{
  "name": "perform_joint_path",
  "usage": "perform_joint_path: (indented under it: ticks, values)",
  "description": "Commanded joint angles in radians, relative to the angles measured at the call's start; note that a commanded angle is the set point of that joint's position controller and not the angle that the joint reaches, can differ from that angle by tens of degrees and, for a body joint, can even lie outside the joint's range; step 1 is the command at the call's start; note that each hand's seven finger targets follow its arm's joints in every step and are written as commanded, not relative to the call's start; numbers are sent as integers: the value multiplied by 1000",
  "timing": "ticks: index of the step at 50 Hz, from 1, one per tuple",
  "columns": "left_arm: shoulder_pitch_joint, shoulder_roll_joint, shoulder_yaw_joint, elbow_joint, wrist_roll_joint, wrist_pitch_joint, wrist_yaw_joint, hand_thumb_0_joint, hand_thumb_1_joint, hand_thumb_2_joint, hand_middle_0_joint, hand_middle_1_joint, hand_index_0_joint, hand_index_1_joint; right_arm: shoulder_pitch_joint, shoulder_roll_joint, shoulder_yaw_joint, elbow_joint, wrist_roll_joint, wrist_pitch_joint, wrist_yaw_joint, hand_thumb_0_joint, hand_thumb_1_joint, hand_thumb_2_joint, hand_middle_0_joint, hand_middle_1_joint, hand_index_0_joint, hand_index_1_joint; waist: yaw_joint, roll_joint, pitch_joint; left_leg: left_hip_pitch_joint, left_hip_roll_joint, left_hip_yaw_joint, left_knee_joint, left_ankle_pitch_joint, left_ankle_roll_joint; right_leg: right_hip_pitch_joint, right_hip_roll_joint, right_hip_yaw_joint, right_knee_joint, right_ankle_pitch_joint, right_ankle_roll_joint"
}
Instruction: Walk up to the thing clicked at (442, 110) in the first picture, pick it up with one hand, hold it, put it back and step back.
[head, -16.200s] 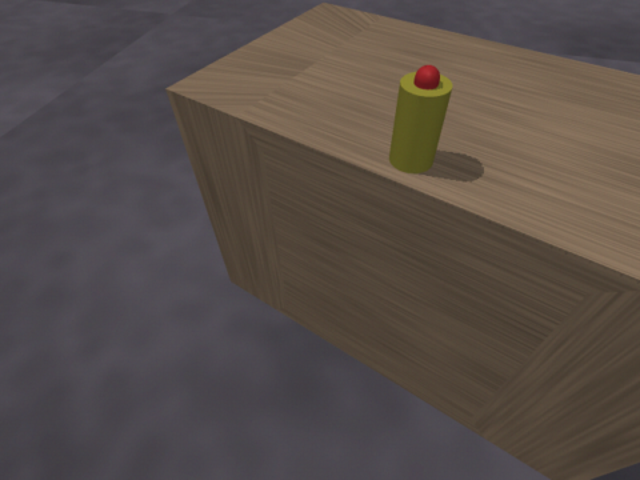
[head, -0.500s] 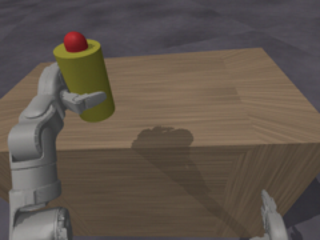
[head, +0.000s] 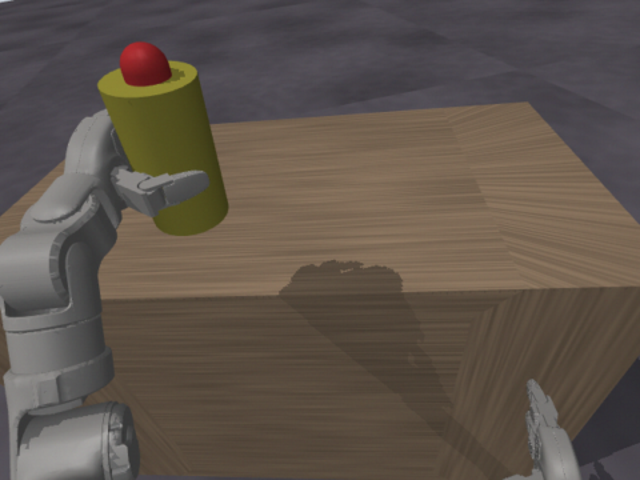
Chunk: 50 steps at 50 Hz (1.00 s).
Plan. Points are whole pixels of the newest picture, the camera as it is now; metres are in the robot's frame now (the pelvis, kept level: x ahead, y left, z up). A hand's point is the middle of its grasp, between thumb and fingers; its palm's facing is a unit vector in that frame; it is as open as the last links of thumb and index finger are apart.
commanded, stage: hold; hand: left
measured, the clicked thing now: (169, 141) +0.34 +0.16 +0.32
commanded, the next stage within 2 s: none
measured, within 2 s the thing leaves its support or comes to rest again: neither
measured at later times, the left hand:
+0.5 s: hand (169, 148) +0.33 +0.15 +0.32, palm faces +0.02 -1.00 -0.05, open 11.4 cm
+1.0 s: hand (157, 169) +0.31 +0.17 +0.31, palm faces +0.06 -0.99 -0.08, open 11.4 cm
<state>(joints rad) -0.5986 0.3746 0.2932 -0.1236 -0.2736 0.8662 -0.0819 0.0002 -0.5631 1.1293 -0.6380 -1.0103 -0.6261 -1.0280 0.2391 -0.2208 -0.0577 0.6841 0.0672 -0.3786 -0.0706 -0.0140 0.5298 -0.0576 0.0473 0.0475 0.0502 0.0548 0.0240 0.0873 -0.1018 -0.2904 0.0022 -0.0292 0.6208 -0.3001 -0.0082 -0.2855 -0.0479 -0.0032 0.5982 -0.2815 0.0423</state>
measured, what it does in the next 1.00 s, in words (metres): stands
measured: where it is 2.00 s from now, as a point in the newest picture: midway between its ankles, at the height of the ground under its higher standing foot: outside the picture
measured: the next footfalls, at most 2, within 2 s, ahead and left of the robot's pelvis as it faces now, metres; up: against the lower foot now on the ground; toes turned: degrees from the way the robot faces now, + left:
none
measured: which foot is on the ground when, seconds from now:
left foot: down 0.00-1.00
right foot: down 0.00-1.00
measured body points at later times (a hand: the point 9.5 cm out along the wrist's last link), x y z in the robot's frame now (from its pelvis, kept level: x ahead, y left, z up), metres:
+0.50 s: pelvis +0.00 +0.00 +0.00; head -0.06 -0.04 +0.44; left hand +0.32 +0.21 +0.33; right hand +0.18 -0.24 -0.06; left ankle +0.02 +0.12 -0.73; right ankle +0.02 -0.15 -0.73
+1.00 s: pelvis -0.01 +0.00 +0.00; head -0.07 -0.04 +0.44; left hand +0.30 +0.22 +0.32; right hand +0.17 -0.25 -0.06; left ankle +0.02 +0.12 -0.73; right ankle +0.02 -0.15 -0.73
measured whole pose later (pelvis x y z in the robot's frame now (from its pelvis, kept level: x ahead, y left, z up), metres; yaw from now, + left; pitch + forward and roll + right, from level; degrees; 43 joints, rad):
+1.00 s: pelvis -0.01 +0.00 +0.00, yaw +0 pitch -2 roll +0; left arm -0.59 0.39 0.30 -0.18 -0.28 0.93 -0.08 0.00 -0.55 1.12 -0.64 -1.01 -0.63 -1.02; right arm 0.24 -0.22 -0.06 0.69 0.08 -0.42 -0.08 -0.01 0.53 -0.06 0.05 0.05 0.05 0.05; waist 0.03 0.09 -0.11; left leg -0.33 0.00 -0.03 0.67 -0.30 -0.01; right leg -0.32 -0.04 -0.01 0.64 -0.29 0.04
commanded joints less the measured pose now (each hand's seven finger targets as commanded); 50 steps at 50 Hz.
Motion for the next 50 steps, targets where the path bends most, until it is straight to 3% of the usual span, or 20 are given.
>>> perform_joint_path:
  ticks: [1, 3, 4, 5, 6, 7, 9, 10, 11, 14, 17, 23, 24, 29, 33, 35, 40, 43, 49, 50]
  values:
    - [-677, 294, 159, -308, -29, -124, 10, 0, 19, 1269, -1161, -1362, -1167, -1383, -152, -93, -33, -163, 7, -74, -1, 0, 533, -62, 48, 51, 49, 51, 2, -12, -265, 121, -24, 15, -92, 159, 15, 21, 46, -67, -86, 132, -35]
    - [-686, 307, 167, -312, -27, -111, 15, 0, 19, 1267, -1158, -1359, -1166, -1378, -139, -96, -38, -151, 8, -74, 1, 0, 532, -61, 49, 51, 49, 51, -4, 14, -263, 130, -22, 17, -94, 154, 12, 6, 47, -65, -82, 127, -36]
    - [-691, 261, 134, -324, -30, -107, 15, 0, 41, 1266, -1146, -1352, -1156, -1369, -170, -92, -33, -198, 10, -81, 2, 0, 536, -61, 49, 51, 49, 51, -6, 8, -274, 136, -23, 18, -91, 164, 11, 11, 48, -68, -81, 136, -36]
    - [-687, 277, 156, -322, -34, -104, 17, 0, 55, 1262, -1140, -1345, -1148, -1362, -159, -92, -35, -169, 9, -79, 0, 0, 531, -62, 49, 51, 49, 51, -1, 1, -265, 125, -24, 19, -89, 159, 13, 14, 47, -66, -83, 132, -34]
    - [-635, 228, 125, -241, -33, -92, 15, 0, 59, 1256, -1137, -1336, -1144, -1355, -178, -89, -30, -185, 11, -81, 3, 0, 530, -63, 48, 51, 49, 51, -1, -11, -262, 122, -21, 13, -93, 158, 11, 18, 49, -69, -78, 130, -37]
    - [-697, 268, 141, -346, -36, -102, 12, 0, 50, 1264, -1152, -1353, -1160, -1371, -172, -94, -37, -171, 10, -80, 3, 0, 530, -62, 48, 51, 49, 51, 1, 5, -292, 134, -22, 14, -87, 171, 12, 23, 48, -67, -79, 141, -36]
    - [-700, 304, 164, -331, -30, -92, 17, 0, 2, 1260, -1168, -1361, -1176, -1380, -150, -106, -47, -171, 12, -82, 4, 0, 530, -62, 48, 51, 49, 51, 2, -10, -280, 137, -16, 7, -88, 164, 10, 16, 50, -71, -74, 133, -35]
    - [-667, 243, 112, -284, -29, -77, 13, 0, -7, 1254, -1155, -1361, -1166, -1377, -173, -86, -24, -193, 17, -85, 9, 0, 528, -62, 49, 51, 49, 51, -6, 7, -265, 132, -22, 16, -86, 168, 11, 4, 50, -71, -75, 139, -36]
    - [-687, 268, 142, -310, -36, -77, 13, 0, 10, 1258, -1159, -1352, -1165, -1373, -153, -90, -30, -184, 15, -85, 8, 0, 527, -63, 48, 51, 49, 51, -4, -33, -275, 133, -22, 16, -80, 172, 16, 13, 50, -71, -77, 142, -31]
    - [-679, 249, 125, -290, -40, -66, 6, 0, 23, 1251, -1149, -1342, -1156, -1361, -158, -83, -22, -176, 18, -87, 10, 0, 528, -63, 48, 51, 49, 51, -2, -18, -258, 121, -21, 14, -88, 161, 14, 5, 50, -69, -73, 132, -35]
    - [-689, 283, 150, -316, -35, -54, 8, 0, 38, 1277, -1178, -1375, -1189, -1392, -142, -102, -42, -197, 19, -84, 13, 0, 535, -61, 48, 51, 49, 51, -1, -19, -280, 135, -21, 16, -82, 177, 13, 3, 50, -70, -73, 142, -35]
    - [-693, 256, 140, -252, -45, -32, 14, 0, 61, 1307, -1192, -1402, -1203, -1419, -151, -89, -30, -196, 22, -80, 17, 0, 539, -60, 48, 50, 49, 50, -4, -50, -247, 109, -28, 23, -82, 139, 19, -7, 46, -65, -80, 116, -30]
    - [-675, 232, 121, -235, -40, -29, 16, 0, 61, 1301, -1184, -1396, -1195, -1411, -153, -88, -29, -191, 23, -78, 19, 0, 541, -59, 48, 50, 49, 50, -1, -44, -244, 102, -28, 24, -83, 139, 17, -14, 47, -67, -76, 113, -33]
    - [-691, 278, 155, -306, -39, -51, 33, 0, 42, 1289, -1184, -1392, -1197, -1407, -147, -99, -45, -213, 28, -70, 22, 0, 538, -60, 48, 50, 49, 50, 10, -49, -261, 99, -31, 27, -77, 138, 20, 1, 45, -65, -74, 109, -32]
    - [-647, 271, 163, -320, -39, -69, 43, 0, 46, 1285, -1179, -1388, -1192, -1403, -161, -92, -45, -207, 27, -69, 20, 0, 534, -61, 48, 50, 49, 50, 17, -43, -265, 82, -37, 33, -65, 135, 24, 10, 40, -60, -74, 105, -31]
    - [-666, 297, 177, -345, -37, -76, 41, 0, 35, 1296, -1192, -1398, -1201, -1417, -151, -97, -46, -215, 25, -72, 15, 0, 530, -63, 48, 50, 49, 50, 3, -53, -301, 108, -34, 30, -63, 138, 24, 11, 42, -59, -73, 108, -28]
    - [-651, 285, 159, -342, -35, -86, 35, 0, 28, 1294, -1183, -1398, -1194, -1414, -169, -87, -32, -176, 19, -85, 3, 0, 532, -62, 48, 50, 49, 50, 5, -31, -257, 78, -31, 24, -70, 88, 22, -7, 43, -59, -69, 65, -32]
    - [-658, 254, 117, -337, -34, -83, 18, 0, 17, 1286, -1180, -1388, -1191, -1405, -186, -94, -29, -189, 16, -99, -4, 0, 532, -62, 48, 50, 49, 50, -7, 6, -262, 90, -22, 16, -85, 58, 15, -30, 46, -63, -64, 44, -35]
    - [-646, 247, 101, -353, -31, -73, -6, 0, 14, 1284, -1198, -1397, -1210, -1412, -180, -104, -31, -176, 18, -116, -8, 0, 531, -62, 48, 51, 49, 51, -1, 37, -261, 112, -8, -7, -90, 67, 7, -47, 51, -73, -57, 58, -38]
    - [-632, 270, 127, -377, -35, -74, -7, 0, 22, 1297, -1223, -1416, -1234, -1433, -182, -106, -36, -170, 17, -115, -11, 0, 528, -63, 48, 51, 49, 51, 6, 21, -278, 112, -15, -2, -83, 76, 11, -28, 48, -71, -62, 65, -36]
